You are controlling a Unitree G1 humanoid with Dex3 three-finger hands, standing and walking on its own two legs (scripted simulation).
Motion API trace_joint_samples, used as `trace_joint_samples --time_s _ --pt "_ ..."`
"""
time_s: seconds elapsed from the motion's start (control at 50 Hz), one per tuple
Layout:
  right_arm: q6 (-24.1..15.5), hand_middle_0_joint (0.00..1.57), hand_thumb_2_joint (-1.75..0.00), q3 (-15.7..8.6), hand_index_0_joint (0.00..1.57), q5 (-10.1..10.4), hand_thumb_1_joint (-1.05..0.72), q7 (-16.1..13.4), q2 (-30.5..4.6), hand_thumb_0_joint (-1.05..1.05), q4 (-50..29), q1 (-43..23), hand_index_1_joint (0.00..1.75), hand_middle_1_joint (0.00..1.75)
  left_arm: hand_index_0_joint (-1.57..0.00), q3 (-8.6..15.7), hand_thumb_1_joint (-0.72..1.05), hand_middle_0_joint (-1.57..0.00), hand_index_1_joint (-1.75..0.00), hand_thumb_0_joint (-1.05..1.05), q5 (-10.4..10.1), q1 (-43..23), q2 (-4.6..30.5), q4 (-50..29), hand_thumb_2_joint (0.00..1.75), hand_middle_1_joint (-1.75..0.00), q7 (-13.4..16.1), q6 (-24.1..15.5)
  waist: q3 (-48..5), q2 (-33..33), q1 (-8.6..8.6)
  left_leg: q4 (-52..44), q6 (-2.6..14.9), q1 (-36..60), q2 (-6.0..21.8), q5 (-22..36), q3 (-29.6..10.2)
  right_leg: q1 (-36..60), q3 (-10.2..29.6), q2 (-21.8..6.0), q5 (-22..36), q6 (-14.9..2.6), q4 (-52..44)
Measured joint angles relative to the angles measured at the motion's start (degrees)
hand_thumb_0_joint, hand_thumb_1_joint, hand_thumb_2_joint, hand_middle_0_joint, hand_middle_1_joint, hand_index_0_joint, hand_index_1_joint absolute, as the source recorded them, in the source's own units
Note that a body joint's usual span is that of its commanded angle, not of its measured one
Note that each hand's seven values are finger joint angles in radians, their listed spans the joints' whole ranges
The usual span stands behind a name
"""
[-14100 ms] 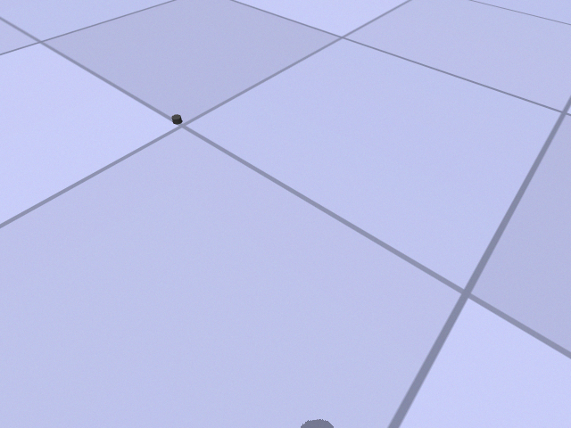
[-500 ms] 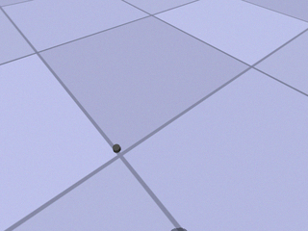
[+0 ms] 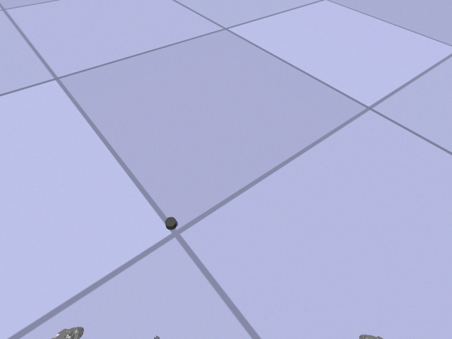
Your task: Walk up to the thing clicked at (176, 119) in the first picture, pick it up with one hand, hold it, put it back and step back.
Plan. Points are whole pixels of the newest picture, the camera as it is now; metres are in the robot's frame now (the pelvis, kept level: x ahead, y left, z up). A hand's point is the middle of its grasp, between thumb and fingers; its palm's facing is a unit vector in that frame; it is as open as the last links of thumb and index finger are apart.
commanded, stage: walk up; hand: left
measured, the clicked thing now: (170, 223) +0.78 +0.25 -0.76
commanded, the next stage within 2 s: stand in 0.04 s
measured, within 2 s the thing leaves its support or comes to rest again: neither
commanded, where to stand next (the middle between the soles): +0.39 +0.00 m, yaw +1 degrees
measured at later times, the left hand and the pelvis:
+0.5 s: hand out of the picture +0.05 +0.24 -0.15, palm faces -0.03 -0.94 -0.35, open 7.4 cm; pelvis -0.01 -0.02 +0.01, yaw +0 degrees
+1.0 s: hand out of the picture +0.09 +0.23 -0.15, palm faces -0.04 -0.94 -0.34, open 7.4 cm; pelvis +0.01 -0.02 +0.01, yaw +0 degrees
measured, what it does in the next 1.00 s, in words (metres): stands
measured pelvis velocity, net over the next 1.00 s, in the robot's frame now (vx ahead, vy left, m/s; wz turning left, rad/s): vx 0.01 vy -0.02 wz -0.01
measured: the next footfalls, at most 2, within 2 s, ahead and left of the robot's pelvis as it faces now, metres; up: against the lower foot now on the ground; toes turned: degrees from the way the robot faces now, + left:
left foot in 1.32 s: +0.19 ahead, +0.15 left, +0.00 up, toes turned +4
right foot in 1.82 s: +0.37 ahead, -0.11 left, +0.00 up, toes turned -4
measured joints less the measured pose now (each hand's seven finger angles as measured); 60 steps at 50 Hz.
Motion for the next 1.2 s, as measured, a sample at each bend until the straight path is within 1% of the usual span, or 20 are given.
trace_joint_samples --time_s 0.08,0.18,0.38,0.72,1.04,1.06,1.08,1.12,1.14,1.18,1.2 --pt "-0.2 0.21 -0.89 0.2 0.20 0.0 -0.90 0.3 0.0 0.01 0.5 -0.5 0.30 0.30 -0.20 -0.3 0.90 -0.20 -0.30 0.01 0.2 0.5 0.0 1.3 0.90 -0.30 -0.2 -0.1 -0.1 0.1 0.17 -2.0 -0.16 0.8 0.1 1.3 0.0 0.6 0.0 0.0 1.1 -0.09 -1.6" --pt "-0.4 0.21 -0.89 0.3 0.20 0.2 -0.90 0.6 -0.1 0.01 1.3 -0.3 0.30 0.30 -0.20 -1.1 0.91 -0.20 -0.30 0.01 0.4 2.1 -0.4 3.5 0.90 -0.30 -0.4 0.1 -0.4 0.6 -0.02 -4.6 -0.41 1.7 0.3 2.8 0.0 1.3 0.0 0.2 2.4 -0.26 -3.9" --pt "-0.1 0.21 -0.89 0.5 0.20 0.2 -0.90 0.7 -0.6 0.01 3.4 1.5 0.30 0.30 -0.20 -1.8 0.90 -0.20 -0.30 0.01 0.4 4.3 -0.8 5.5 0.90 -0.30 -0.5 -0.1 -0.4 1.3 -0.05 -6.7 -1.00 2.3 0.8 4.1 -0.1 1.6 -0.1 0.7 3.5 -0.81 -5.4" --pt "0.1 0.21 -0.89 1.1 0.20 0.1 -0.90 0.6 -1.1 0.01 3.7 3.8 0.30 0.30 -0.20 -1.9 0.90 -0.20 -0.30 0.01 0.3 3.8 -0.4 4.7 0.90 -0.30 -0.5 -0.2 -1.1 1.2 -0.81 -6.2 -1.81 1.5 1.8 3.4 -0.3 0.9 -0.4 1.7 2.9 -1.65 -5.1" --pt "-0.2 0.21 -0.89 1.8 0.20 0.2 -0.90 0.2 -1.2 0.01 3.2 2.7 0.30 0.30 -0.20 -2.0 0.90 -0.20 -0.30 0.01 0.0 2.2 -0.5 4.3 0.90 -0.30 -0.5 -0.1 -1.4 1.3 -0.87 -6.9 -2.01 2.4 2.1 2.7 -0.2 1.6 -0.2 1.9 2.1 -1.79 -5.4" --pt "-0.3 0.21 -0.89 1.4 0.20 0.1 -0.90 0.5 -1.3 0.01 2.7 3.0 0.30 0.30 -0.20 -1.5 0.90 -0.20 -0.30 0.01 0.3 2.4 -0.5 3.7 0.90 -0.30 -0.9 -0.1 -1.4 1.3 -0.89 -5.9 -1.37 2.1 2.1 1.7 -0.2 1.4 -0.3 1.9 1.4 -2.01 -4.7" --pt "-0.5 0.21 -0.89 0.9 0.20 -0.2 -0.90 0.9 -1.4 0.01 1.9 3.7 0.30 0.30 -0.20 -0.9 0.90 -0.20 -0.30 0.01 0.6 3.0 -0.5 2.9 0.90 -0.30 -1.3 -0.3 -1.5 1.4 -0.86 -3.6 -0.57 1.4 2.0 -0.6 -0.3 1.1 -0.5 2.0 -0.2 -2.35 -3.2" --pt "-0.6 0.21 -0.89 0.0 0.20 -0.7 -0.90 1.5 -2.0 0.01 0.8 5.6 0.30 0.30 -0.21 0.2 0.90 -0.20 -0.30 0.01 1.2 4.9 -0.4 1.4 0.90 -0.30 -1.9 -0.8 -2.5 1.8 -0.64 2.2 1.05 -0.2 2.2 -7.5 -0.3 1.1 -0.8 2.2 -3.2 -3.00 -0.9" --pt "-0.4 0.21 -0.89 -0.4 0.20 -1.0 -0.90 1.7 -2.3 0.01 0.4 6.6 0.30 0.30 -0.21 0.7 0.90 -0.20 -0.30 0.01 1.5 5.9 -0.3 0.8 0.90 -0.30 -2.1 -1.1 -3.1 1.9 -0.64 6.2 1.43 -1.9 2.2 -9.8 0.1 1.5 -1.3 2.2 -3.0 -3.26 -0.8" --pt "-0.1 0.21 -0.89 -1.2 0.20 -1.4 -0.90 2.0 -3.1 0.01 0.0 8.0 0.30 0.30 -0.21 1.6 0.90 -0.20 -0.30 0.01 1.8 7.6 0.0 -0.5 0.90 -0.30 -2.3 -1.5 -3.3 2.0 -0.10 13.6 1.62 -5.4 2.5 -11.1 1.0 2.8 -2.0 1.9 -2.8 -3.32 -1.2" --pt "-0.1 0.21 -0.89 -1.5 0.20 -1.4 -0.90 2.2 -3.5 0.01 -0.2 8.5 0.30 0.30 -0.21 2.0 0.90 -0.20 -0.30 0.01 1.9 8.5 0.2 -1.1 0.90 -0.30 -2.3 -1.7 -3.0 2.2 0.33 15.4 1.70 -6.9 2.8 -11.4 1.4 3.6 -2.2 1.8 -3.1 -3.14 -1.6"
